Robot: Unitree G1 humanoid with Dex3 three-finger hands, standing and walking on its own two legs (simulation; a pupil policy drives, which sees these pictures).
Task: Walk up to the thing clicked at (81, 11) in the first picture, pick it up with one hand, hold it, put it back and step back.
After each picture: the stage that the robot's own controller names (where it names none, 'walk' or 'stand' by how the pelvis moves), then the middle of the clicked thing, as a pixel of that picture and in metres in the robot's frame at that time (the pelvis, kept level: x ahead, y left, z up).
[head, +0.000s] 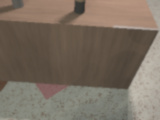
stand; out of the picture +0.98 +0.00 +0.04
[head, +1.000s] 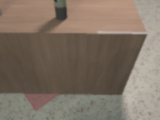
walk; out of the picture +0.88 +0.15 +0.05
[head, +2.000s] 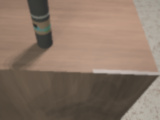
stand; (41, 21) +0.57 +0.19 +0.07
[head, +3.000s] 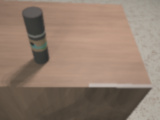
stand; (37, 38) +0.54 +0.18 +0.03
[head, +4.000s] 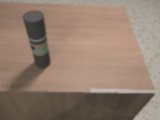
stand; (38, 42) +0.52 +0.18 +0.03
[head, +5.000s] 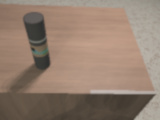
stand; (38, 44) +0.52 +0.18 +0.03
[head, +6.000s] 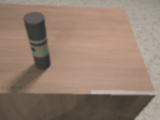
stand; (39, 44) +0.51 +0.18 +0.03
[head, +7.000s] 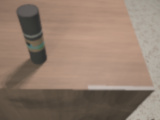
rise first; (34, 38) +0.51 +0.20 +0.04
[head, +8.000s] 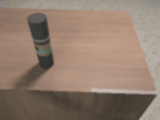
go down; (42, 43) +0.53 +0.20 +0.04
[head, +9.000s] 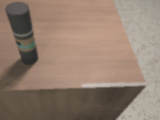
go down; (24, 37) +0.52 +0.19 +0.05
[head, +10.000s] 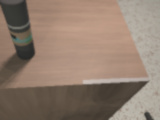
go down; (20, 30) +0.51 +0.18 +0.07
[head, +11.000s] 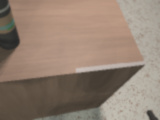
close in; out of the picture +0.51 +0.20 +0.10
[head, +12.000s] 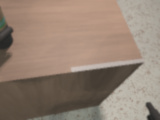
close; out of the picture +0.51 +0.21 +0.11
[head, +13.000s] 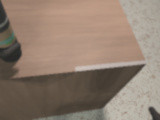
lift; out of the picture +0.46 +0.20 +0.10
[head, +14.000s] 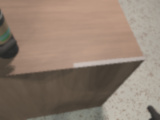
lift; out of the picture +0.47 +0.21 +0.11
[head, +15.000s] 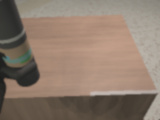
lift; (14, 46) +0.31 +0.17 +0.25
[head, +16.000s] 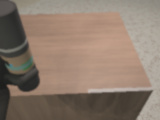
hold; (16, 53) +0.32 +0.17 +0.21
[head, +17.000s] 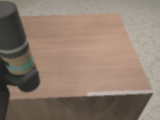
hold; (17, 54) +0.32 +0.17 +0.21
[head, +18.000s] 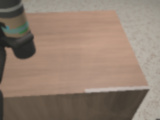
crouch; (13, 18) +0.41 +0.18 +0.25
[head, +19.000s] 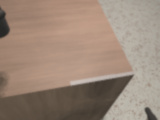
lower; out of the picture +0.51 +0.22 +0.22
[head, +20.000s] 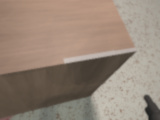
lower; out of the picture +0.54 +0.23 +0.12
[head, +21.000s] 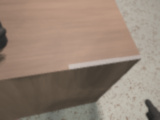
lower; out of the picture +0.51 +0.22 +0.11
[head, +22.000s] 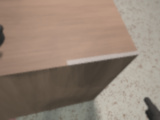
lower; out of the picture +0.51 +0.22 +0.12
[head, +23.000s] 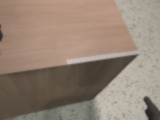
lower; out of the picture +0.52 +0.22 +0.12
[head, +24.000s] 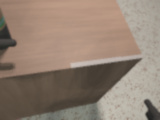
open; out of the picture +0.50 +0.21 +0.11
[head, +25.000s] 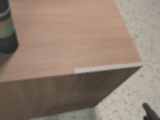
sink last; out of the picture +0.49 +0.19 +0.10
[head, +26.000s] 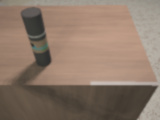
sink last; (38, 40) +0.53 +0.20 +0.08
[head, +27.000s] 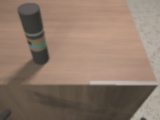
stand; (36, 37) +0.51 +0.20 +0.07
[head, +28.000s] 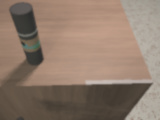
stand; (29, 38) +0.51 +0.21 +0.07
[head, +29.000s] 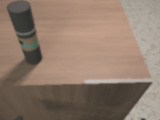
stand; (27, 36) +0.51 +0.21 +0.08
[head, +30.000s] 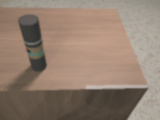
stand; (34, 46) +0.52 +0.20 +0.04
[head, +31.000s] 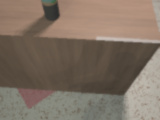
walk; out of the picture +0.69 +0.15 +0.06
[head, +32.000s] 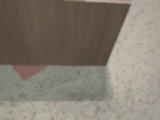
walk; out of the picture +1.01 +0.18 +0.05
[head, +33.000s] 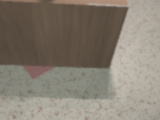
stand; out of the picture +1.14 +0.19 +0.05
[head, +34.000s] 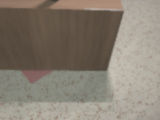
stand; out of the picture +1.13 +0.19 +0.03
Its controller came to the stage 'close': yes
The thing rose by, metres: 0.22
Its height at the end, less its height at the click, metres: +0.00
